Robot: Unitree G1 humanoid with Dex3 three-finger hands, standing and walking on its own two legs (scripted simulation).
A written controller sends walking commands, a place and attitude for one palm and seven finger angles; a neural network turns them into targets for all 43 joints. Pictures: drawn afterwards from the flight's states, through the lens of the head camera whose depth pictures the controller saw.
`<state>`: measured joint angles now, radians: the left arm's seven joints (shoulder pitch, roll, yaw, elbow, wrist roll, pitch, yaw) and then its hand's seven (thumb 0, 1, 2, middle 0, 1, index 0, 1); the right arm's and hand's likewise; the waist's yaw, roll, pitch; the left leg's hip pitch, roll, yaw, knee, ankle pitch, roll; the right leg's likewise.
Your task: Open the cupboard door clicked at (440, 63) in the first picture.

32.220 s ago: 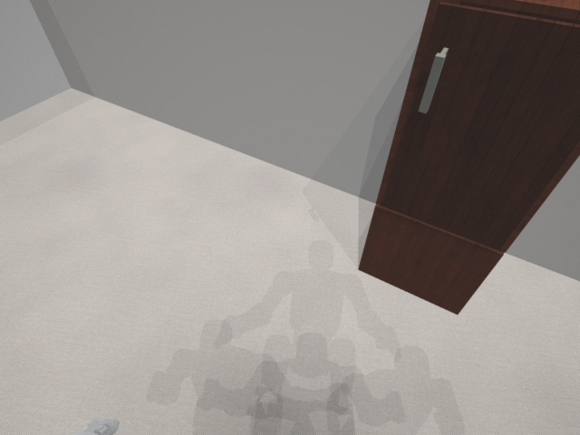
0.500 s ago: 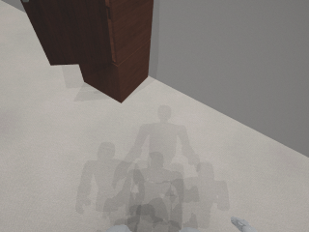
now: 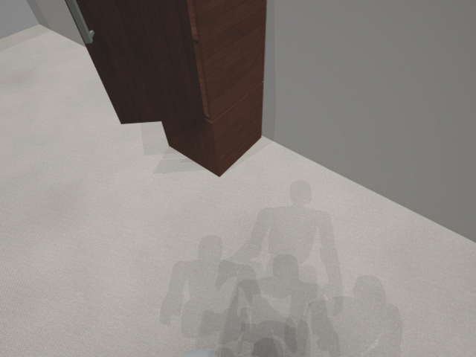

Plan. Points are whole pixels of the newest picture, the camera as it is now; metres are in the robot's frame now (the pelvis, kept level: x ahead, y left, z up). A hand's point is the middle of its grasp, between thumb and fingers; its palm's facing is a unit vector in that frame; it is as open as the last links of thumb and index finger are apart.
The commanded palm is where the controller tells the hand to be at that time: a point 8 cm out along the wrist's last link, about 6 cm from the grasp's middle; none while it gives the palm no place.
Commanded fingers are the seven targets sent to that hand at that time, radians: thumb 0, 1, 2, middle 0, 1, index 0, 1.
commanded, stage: take the last steps up to it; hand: left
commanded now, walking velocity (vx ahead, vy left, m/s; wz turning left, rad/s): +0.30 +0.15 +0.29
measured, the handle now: (81, 18) +1.01 +0.52 +0.10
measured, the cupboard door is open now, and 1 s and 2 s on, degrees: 42 42 42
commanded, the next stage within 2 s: come to a stop and stand still in 1.32 s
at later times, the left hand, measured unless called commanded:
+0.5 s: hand out of the picture +0.01 +0.31 -0.19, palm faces +0.21 -0.96 -0.19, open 7.4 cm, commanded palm none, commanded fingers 0.00 0.90 0.90 -0.20 -0.30 -0.20 -0.30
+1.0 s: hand (111, 244) +0.38 +0.33 -0.17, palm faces +0.02 -0.99 -0.13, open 7.4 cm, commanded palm none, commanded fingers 0.00 0.90 0.90 -0.20 -0.30 -0.20 -0.30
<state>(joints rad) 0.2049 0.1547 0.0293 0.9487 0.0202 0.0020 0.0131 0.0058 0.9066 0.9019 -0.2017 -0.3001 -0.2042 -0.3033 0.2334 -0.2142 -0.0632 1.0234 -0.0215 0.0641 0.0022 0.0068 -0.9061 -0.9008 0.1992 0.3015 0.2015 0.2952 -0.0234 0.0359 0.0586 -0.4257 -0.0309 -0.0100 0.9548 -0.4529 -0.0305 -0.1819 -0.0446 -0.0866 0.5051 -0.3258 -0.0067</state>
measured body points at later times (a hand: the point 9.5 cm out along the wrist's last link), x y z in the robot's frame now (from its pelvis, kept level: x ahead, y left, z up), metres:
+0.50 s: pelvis +0.08 +0.12 -0.01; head +0.10 +0.15 +0.44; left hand +0.00 +0.36 -0.17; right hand +0.22 -0.10 -0.14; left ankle +0.09 +0.19 -0.74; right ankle +0.03 -0.03 -0.65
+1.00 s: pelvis +0.26 +0.17 -0.01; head +0.29 +0.18 +0.44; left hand +0.38 +0.39 -0.15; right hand +0.11 -0.02 -0.14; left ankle +0.10 +0.19 -0.74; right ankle +0.34 +0.07 -0.72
